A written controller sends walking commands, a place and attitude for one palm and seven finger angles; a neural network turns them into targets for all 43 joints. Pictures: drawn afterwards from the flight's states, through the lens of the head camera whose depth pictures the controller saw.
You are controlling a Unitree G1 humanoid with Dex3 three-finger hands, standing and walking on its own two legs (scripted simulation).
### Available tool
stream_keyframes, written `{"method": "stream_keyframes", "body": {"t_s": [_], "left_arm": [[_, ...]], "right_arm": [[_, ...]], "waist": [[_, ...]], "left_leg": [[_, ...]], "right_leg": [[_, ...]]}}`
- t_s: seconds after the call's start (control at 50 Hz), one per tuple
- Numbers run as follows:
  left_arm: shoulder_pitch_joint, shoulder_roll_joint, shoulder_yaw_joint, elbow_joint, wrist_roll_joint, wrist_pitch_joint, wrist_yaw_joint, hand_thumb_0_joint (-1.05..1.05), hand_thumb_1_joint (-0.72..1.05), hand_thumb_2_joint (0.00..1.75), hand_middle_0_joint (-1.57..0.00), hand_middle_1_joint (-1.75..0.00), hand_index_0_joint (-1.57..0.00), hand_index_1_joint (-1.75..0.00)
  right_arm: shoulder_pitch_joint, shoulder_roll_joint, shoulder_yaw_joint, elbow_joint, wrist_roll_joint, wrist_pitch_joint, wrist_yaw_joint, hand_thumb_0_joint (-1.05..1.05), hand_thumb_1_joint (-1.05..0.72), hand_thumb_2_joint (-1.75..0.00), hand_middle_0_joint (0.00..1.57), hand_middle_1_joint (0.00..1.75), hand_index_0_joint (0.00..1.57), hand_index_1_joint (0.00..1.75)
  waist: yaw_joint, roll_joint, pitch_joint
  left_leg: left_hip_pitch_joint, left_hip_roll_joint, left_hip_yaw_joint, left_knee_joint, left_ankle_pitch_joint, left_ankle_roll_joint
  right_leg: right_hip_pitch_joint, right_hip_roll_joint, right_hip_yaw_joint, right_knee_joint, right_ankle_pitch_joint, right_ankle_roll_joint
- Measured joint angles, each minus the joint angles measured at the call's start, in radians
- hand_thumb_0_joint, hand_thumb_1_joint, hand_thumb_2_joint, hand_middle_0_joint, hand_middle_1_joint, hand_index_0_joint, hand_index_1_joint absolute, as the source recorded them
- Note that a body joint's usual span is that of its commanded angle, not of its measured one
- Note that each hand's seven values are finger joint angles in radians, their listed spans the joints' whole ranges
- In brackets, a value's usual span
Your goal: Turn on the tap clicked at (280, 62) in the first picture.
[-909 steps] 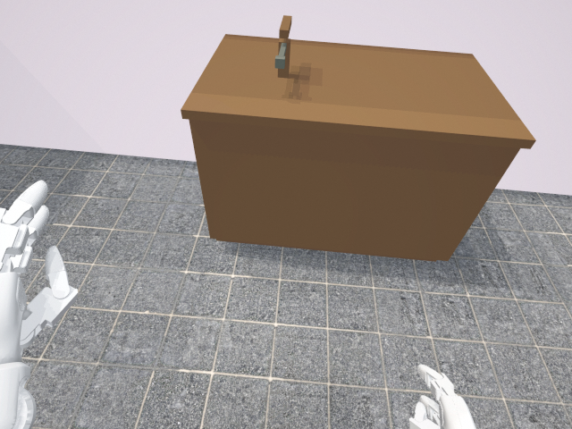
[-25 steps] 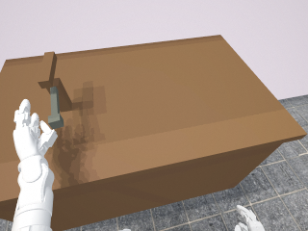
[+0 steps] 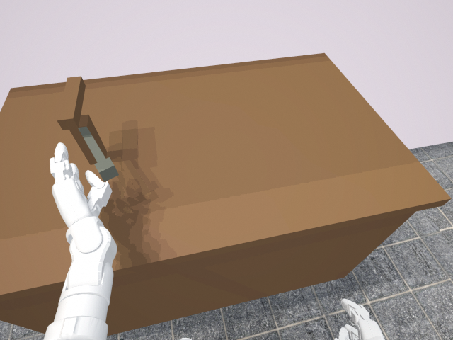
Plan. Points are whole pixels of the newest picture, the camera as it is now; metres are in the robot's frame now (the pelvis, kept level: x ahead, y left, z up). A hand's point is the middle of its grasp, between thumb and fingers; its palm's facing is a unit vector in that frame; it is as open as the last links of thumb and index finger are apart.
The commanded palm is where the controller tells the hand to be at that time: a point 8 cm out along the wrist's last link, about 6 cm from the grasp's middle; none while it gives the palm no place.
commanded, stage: push the lever round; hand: left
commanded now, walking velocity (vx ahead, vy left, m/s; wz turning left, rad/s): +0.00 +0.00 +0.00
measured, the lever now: (106, 169) +0.38 +0.25 +0.08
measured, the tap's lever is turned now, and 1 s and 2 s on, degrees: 23 48 76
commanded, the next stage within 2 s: lift the hand up off the lever in 1.90 s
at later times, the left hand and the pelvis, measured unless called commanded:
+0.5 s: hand (125, 176) +0.38 +0.22 +0.07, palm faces +0.69 -0.72 -0.07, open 7.7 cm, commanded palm +0.33 +0.23 +0.07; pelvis +0.01 +0.00 +0.00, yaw -1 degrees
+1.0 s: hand (144, 165) +0.40 +0.19 +0.07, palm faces +0.75 -0.65 -0.08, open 7.6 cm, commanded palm +0.36 +0.19 +0.07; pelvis +0.01 +0.00 +0.00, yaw +0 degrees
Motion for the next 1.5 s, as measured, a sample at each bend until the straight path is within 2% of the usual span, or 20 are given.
{"method": "stream_keyframes", "body": {"t_s": [0.18,0.78,1.02,1.28,1.5], "left_arm": [[-0.029,-0.022,-0.004,0.028,0.035,0.019,0.084,0.00,0.90,0.90,-0.15,-0.15,-0.15,-0.15],[-0.132,-0.141,-0.068,0.081,0.123,0.075,0.335,0.03,0.95,0.91,-0.15,-0.15,-0.15,-0.15],[-0.232,-0.174,-0.078,0.161,0.154,0.094,0.425,0.02,0.96,0.92,-0.15,-0.15,-0.15,-0.15],[-0.350,-0.179,-0.006,0.283,0.181,0.116,0.488,0.00,0.96,0.93,-0.15,-0.15,-0.15,-0.16],[-0.448,-0.163,0.052,0.403,0.215,0.079,0.543,0.01,0.93,0.91,-0.15,-0.15,-0.11,-0.14]], "right_arm": [[0.002,0.008,-0.009,-0.001,-0.012,0.022,0.010,0.01,-0.90,-0.90,0.20,0.30,0.20,0.30],[-0.027,0.032,-0.036,0.034,-0.050,0.069,0.044,0.01,-0.90,-0.90,0.20,0.30,0.20,0.30],[-0.044,0.040,-0.043,0.057,-0.066,0.081,0.062,0.01,-0.90,-0.90,0.20,0.30,0.20,0.30],[-0.025,0.044,-0.047,0.077,-0.084,0.097,0.080,0.01,-0.90,-0.90,0.20,0.30,0.20,0.30],[0.002,0.033,-0.057,0.102,-0.097,0.087,0.090,0.01,-0.90,-0.90,0.20,0.30,0.20,0.30]], "waist": [[-0.012,-0.001,-0.011],[-0.005,-0.006,-0.029],[-0.004,-0.004,-0.033],[-0.028,-0.002,-0.056],[-0.054,-0.003,-0.063]], "left_leg": [[0.005,0.006,0.006,-0.007,-0.002,-0.002],[0.012,0.003,0.008,-0.017,-0.010,-0.001],[-0.022,0.003,-0.005,0.005,-0.014,-0.006],[-0.060,0.013,-0.009,0.015,-0.015,-0.015],[-0.096,0.019,-0.013,0.021,-0.011,-0.019]], "right_leg": [[0.002,0.006,0.006,-0.009,0.002,-0.001],[0.009,0.004,0.007,-0.017,-0.007,0.001],[-0.021,0.003,-0.004,0.004,-0.015,-0.004],[-0.061,0.013,-0.008,0.019,-0.018,-0.013],[-0.097,0.018,-0.011,0.025,-0.015,-0.019]]}}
